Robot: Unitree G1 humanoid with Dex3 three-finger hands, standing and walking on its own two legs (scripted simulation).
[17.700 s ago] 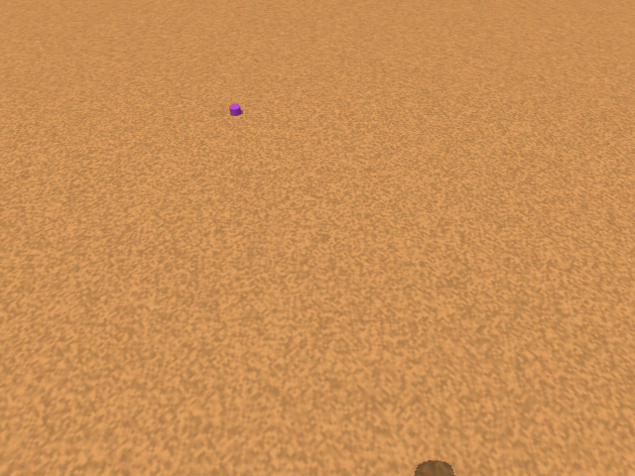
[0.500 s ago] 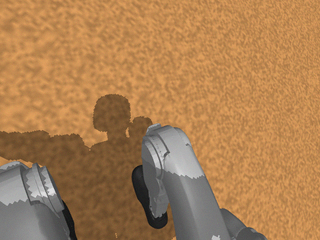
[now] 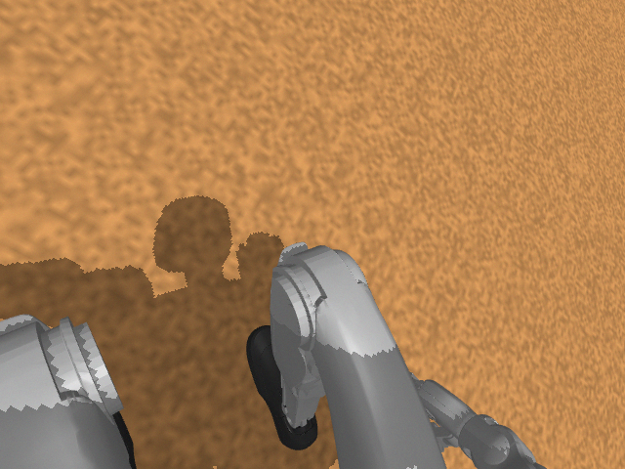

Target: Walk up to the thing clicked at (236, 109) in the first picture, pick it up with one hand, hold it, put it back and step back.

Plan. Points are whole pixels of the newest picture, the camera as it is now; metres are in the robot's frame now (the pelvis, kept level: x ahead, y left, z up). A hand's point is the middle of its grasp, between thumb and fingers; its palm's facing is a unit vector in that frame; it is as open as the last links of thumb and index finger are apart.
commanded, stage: rest palm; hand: left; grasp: from above
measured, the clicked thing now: out of the picture +0.41 +0.36 -0.27
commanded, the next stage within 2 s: close in 0.22 s
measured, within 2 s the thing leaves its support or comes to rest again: neither
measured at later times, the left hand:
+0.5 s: hand out of the picture +0.40 +0.35 -0.25, palm faces -0.39 -0.17 -0.91, open 13.5 cm
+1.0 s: hand out of the picture +0.39 +0.36 -0.25, palm faces -0.42 -0.19 -0.89, open 11.9 cm
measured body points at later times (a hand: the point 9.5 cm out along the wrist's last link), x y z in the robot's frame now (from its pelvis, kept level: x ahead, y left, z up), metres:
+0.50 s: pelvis +0.00 +0.00 +0.00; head +0.25 +0.14 +0.34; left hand +0.41 +0.35 -0.20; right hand +0.10 -0.25 -0.07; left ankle +0.07 +0.14 -0.26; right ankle +0.11 -0.12 -0.26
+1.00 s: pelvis +0.00 +0.00 +0.00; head +0.26 +0.15 +0.34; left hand +0.41 +0.36 -0.20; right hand +0.09 -0.24 -0.06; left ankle +0.07 +0.14 -0.26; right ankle +0.11 -0.12 -0.26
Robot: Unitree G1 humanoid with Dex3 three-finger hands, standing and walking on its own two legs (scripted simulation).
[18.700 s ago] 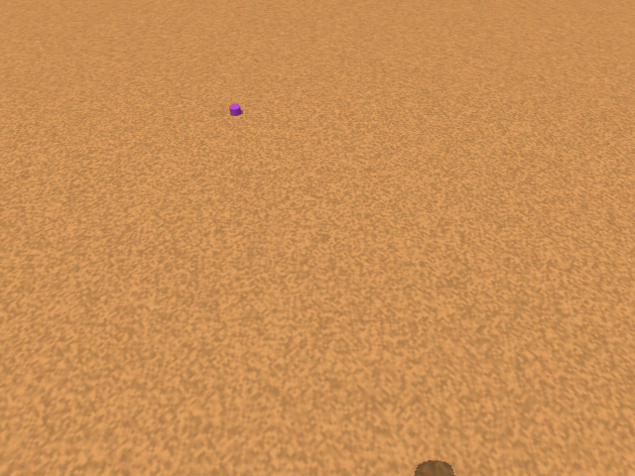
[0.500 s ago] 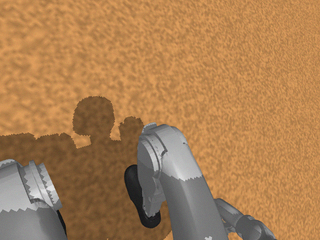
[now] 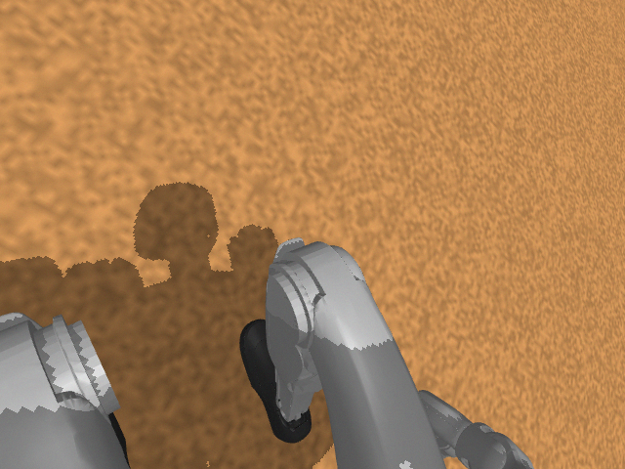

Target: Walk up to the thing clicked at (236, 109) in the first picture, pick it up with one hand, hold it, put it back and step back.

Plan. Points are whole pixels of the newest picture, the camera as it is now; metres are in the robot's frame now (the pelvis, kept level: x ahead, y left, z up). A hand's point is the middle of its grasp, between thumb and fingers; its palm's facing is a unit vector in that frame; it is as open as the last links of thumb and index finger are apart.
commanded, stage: close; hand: left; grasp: from above
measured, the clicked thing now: out of the picture +0.40 +0.37 -0.27
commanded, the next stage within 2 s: settle in 0.80 s
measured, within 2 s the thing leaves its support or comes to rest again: leaves its support in 1.18 s
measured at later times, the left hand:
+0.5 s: hand out of the picture +0.39 +0.36 -0.25, palm faces -0.40 -0.20 -0.89, open 9.3 cm
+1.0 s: hand out of the picture +0.39 +0.36 -0.25, palm faces -0.40 -0.19 -0.90, open 7.5 cm
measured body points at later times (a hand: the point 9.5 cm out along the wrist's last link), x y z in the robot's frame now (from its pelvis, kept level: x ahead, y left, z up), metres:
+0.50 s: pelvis +0.00 +0.00 +0.00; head +0.25 +0.15 +0.34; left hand +0.41 +0.37 -0.20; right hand +0.10 -0.25 -0.06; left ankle +0.06 +0.13 -0.26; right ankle +0.11 -0.12 -0.26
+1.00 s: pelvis +0.00 +0.00 +0.00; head +0.25 +0.15 +0.34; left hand +0.41 +0.37 -0.20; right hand +0.10 -0.24 -0.07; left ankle +0.06 +0.13 -0.26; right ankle +0.11 -0.12 -0.26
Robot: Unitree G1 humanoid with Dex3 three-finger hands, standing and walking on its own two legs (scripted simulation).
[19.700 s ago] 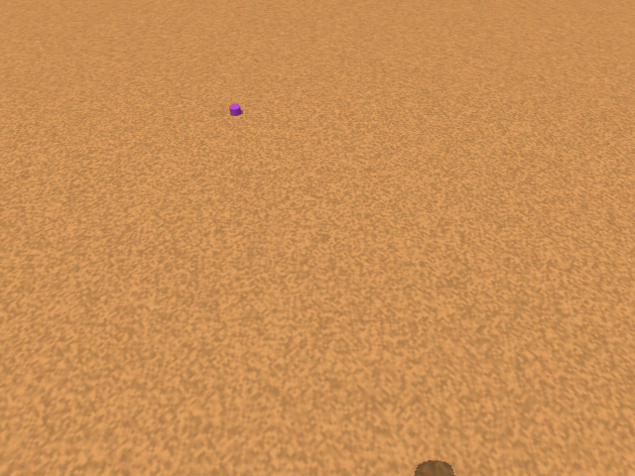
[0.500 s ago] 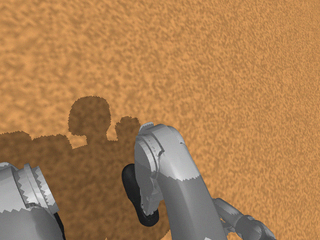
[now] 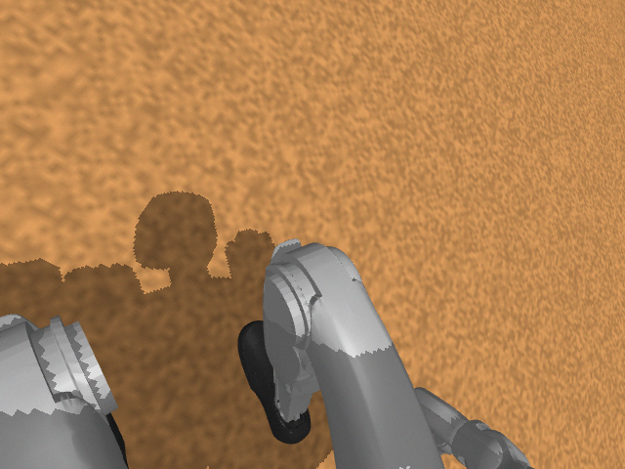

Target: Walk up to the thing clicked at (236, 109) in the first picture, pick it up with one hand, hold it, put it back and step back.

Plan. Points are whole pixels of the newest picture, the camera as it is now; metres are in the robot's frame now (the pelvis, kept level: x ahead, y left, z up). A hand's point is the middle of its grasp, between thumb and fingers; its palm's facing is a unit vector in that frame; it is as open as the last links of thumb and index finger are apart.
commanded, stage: settle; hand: left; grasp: from above
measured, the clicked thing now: out of the picture +0.42 +0.37 -0.27
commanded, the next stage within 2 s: lift in 0.82 s
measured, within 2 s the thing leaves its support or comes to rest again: leaves its support in 0.18 s
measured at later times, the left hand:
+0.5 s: hand out of the picture +0.40 +0.38 -0.18, palm faces -0.38 -0.15 -0.91, open 7.4 cm
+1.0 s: hand out of the picture +0.39 +0.37 -0.11, palm faces -0.41 -0.13 -0.90, open 7.3 cm
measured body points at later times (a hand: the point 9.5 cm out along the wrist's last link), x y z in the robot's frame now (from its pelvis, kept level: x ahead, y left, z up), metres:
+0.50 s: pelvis +0.00 +0.00 +0.01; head +0.22 +0.12 +0.38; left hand +0.41 +0.38 -0.12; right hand +0.12 -0.25 -0.08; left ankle +0.07 +0.14 -0.26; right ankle +0.11 -0.12 -0.26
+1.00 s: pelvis +0.00 -0.01 +0.03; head +0.20 +0.09 +0.42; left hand +0.41 +0.38 -0.06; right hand +0.11 -0.27 -0.08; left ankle +0.07 +0.13 -0.26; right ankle +0.11 -0.12 -0.26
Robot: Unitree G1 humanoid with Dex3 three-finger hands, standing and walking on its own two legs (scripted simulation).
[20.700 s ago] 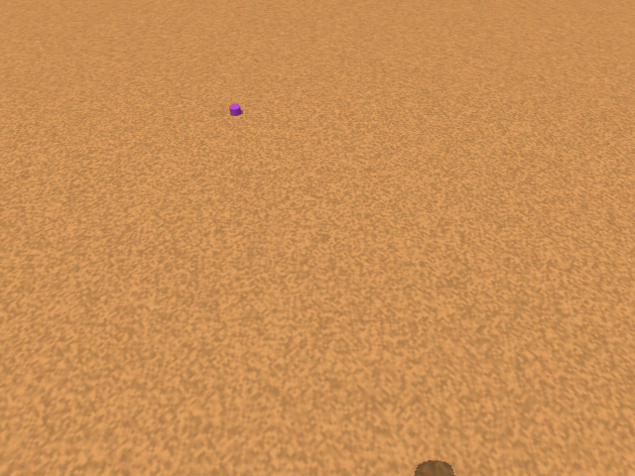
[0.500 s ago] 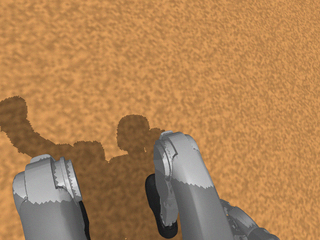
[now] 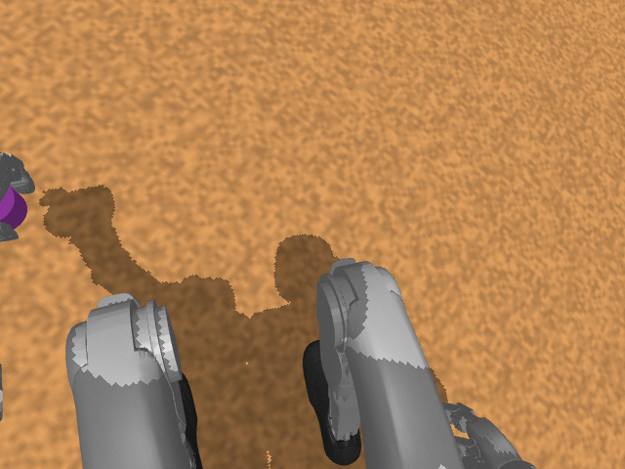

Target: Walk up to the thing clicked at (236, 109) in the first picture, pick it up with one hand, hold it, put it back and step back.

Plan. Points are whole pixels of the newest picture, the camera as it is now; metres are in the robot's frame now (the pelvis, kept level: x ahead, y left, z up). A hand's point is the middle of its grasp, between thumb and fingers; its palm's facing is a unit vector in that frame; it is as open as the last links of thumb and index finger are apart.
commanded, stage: lift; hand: left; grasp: from above
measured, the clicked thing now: out of the picture +0.46 +0.34 -0.17
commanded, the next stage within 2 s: hold in 1.64 s
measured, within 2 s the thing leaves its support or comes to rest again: neither
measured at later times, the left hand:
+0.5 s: hand out of the picture +0.39 +0.34 -0.03, palm faces -0.42 -0.10 -0.90, open 7.5 cm
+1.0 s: hand out of the picture +0.33 +0.31 +0.19, palm faces -0.40 -0.14 -0.91, open 7.5 cm
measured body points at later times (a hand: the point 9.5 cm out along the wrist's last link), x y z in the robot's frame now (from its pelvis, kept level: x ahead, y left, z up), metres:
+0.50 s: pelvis -0.01 +0.00 +0.08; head +0.18 +0.06 +0.48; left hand +0.41 +0.34 +0.02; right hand +0.11 -0.26 -0.04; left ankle +0.09 +0.14 -0.29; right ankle +0.10 -0.12 -0.29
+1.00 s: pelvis +0.01 +0.01 +0.26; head +0.13 +0.04 +0.69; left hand +0.35 +0.31 +0.24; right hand +0.18 -0.23 +0.14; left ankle +0.09 +0.14 -0.29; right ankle +0.10 -0.12 -0.29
